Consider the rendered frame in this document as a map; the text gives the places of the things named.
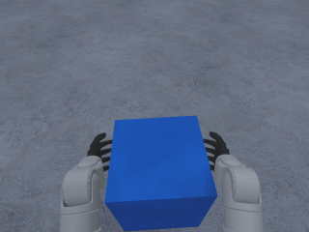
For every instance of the carton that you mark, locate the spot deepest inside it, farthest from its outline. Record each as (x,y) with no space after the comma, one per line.
(159,174)

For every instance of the right robot forearm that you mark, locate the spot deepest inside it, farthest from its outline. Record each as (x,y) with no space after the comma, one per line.
(241,195)

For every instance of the robot left hand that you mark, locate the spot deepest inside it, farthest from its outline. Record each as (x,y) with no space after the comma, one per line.
(95,149)

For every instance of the robot right hand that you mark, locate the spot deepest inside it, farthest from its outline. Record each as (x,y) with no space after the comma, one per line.
(219,145)

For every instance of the left robot forearm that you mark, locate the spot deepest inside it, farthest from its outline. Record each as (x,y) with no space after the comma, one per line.
(80,196)

